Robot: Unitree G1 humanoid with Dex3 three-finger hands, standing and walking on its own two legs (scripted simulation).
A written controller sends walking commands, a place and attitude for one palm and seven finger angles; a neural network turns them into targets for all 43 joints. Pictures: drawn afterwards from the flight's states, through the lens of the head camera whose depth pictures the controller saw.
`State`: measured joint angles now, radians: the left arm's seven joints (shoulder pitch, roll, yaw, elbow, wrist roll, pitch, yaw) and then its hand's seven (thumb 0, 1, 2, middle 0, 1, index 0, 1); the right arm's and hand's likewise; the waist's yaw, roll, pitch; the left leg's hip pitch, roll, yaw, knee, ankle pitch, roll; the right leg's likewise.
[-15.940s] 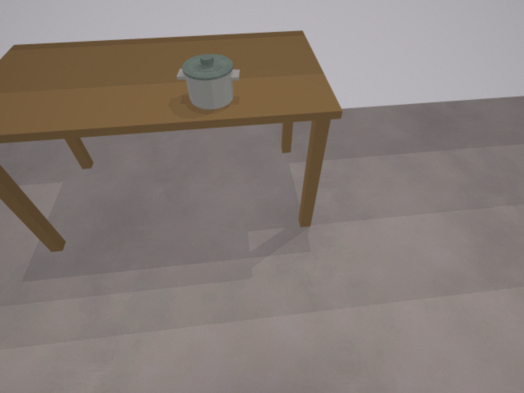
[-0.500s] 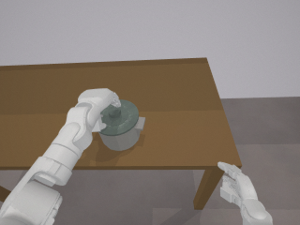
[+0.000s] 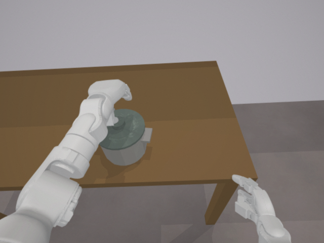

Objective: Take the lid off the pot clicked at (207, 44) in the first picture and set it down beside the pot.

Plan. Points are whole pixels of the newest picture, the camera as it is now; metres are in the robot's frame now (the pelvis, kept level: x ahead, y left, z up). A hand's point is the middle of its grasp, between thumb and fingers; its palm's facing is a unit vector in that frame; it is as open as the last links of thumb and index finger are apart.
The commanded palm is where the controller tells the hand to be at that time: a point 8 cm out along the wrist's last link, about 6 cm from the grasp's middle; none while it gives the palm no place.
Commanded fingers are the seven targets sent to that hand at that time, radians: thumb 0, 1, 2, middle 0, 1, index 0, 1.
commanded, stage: move the open hand above the knob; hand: left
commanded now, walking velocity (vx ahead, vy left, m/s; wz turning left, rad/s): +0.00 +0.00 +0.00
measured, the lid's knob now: (118, 123) +0.45 +0.14 +0.03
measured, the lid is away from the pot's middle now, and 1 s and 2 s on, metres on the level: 0.00 0.00 0.00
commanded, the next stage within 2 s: lower the open fingers around the knob in 0.52 s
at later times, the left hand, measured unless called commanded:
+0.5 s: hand (107, 115) +0.42 +0.14 +0.10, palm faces -0.26 -0.07 -0.96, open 10.0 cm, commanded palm +0.40 +0.15 +0.16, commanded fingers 0.00 -0.26 1.37 -0.83 -0.08 -0.83 -0.08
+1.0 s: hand (108, 122) +0.42 +0.15 +0.08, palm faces -0.32 -0.07 -0.94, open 10.0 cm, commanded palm +0.41 +0.15 +0.14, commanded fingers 0.00 -0.26 1.37 -0.83 -0.08 -0.83 -0.08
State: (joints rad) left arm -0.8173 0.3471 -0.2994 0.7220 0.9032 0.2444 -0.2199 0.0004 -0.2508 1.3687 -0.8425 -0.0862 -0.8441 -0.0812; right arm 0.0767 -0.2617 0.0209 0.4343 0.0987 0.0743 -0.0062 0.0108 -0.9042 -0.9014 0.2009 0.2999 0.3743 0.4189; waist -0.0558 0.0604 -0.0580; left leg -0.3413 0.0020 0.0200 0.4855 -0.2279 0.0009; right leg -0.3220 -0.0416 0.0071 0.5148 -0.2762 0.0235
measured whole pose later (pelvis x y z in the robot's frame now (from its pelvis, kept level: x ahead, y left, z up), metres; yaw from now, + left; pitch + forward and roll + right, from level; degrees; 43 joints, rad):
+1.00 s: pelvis -0.01 +0.01 +0.00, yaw +0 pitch +5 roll +0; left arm -0.77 0.34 -0.31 0.75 0.90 0.20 -0.21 0.00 -0.25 1.37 -0.84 -0.09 -0.84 -0.08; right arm 0.07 -0.26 0.02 0.44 0.10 0.09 -0.02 0.01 -0.90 -0.90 0.20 0.30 0.33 0.39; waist -0.04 0.05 -0.06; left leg -0.36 0.00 0.02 0.50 -0.23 0.01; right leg -0.33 -0.04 0.00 0.51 -0.27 0.03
